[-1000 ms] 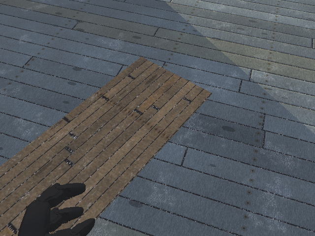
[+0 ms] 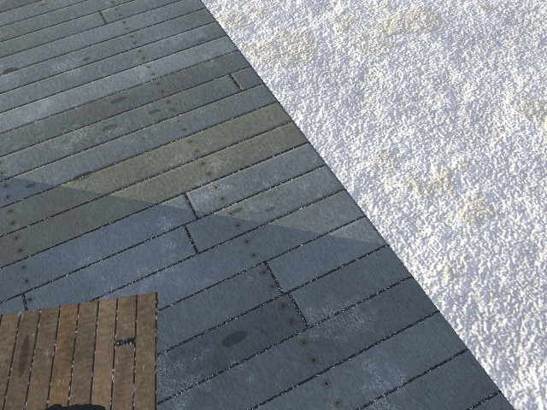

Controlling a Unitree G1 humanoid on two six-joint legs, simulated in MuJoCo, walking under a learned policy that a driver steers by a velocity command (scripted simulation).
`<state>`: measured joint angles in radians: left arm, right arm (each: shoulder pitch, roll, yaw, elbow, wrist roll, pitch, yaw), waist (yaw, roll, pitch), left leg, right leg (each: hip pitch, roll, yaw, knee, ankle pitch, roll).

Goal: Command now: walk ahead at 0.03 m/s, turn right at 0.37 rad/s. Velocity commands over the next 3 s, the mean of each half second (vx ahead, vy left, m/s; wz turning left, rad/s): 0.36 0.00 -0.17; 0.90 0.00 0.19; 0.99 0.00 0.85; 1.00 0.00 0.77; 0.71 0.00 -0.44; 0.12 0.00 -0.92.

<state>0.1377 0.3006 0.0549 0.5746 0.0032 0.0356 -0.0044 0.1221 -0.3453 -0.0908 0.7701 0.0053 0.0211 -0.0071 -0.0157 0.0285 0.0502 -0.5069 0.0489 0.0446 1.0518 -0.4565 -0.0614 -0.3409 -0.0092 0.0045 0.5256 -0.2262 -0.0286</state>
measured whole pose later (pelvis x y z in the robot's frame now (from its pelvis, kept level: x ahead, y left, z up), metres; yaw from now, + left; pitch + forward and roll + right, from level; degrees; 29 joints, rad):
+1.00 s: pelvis +0.47 -0.07 +0.00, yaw +5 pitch -2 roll -3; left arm 0.41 0.21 0.07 0.86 0.02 -0.11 -0.05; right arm 0.23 -0.30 -0.06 0.81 0.08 -0.03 0.00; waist 0.06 0.06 0.02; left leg -0.73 0.12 -0.07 1.33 -0.19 0.07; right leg -0.09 0.02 -0.19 0.42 -0.30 -0.03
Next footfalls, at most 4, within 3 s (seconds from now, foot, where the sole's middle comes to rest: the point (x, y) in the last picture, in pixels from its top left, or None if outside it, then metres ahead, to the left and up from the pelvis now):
0.26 left None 0.04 0.14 -0.77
0.76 right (378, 389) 0.48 -0.17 -0.78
1.26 left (280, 244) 0.89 0.05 -0.77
1.64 right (281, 165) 1.20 0.04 -0.77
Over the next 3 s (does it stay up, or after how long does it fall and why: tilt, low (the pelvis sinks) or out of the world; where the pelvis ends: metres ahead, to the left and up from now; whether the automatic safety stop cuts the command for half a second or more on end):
stays up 1.44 0.86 0.00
